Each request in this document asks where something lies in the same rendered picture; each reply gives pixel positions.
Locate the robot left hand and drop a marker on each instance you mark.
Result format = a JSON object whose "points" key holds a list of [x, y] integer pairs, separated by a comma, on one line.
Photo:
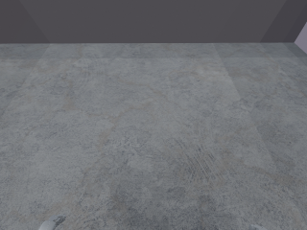
{"points": [[52, 222]]}

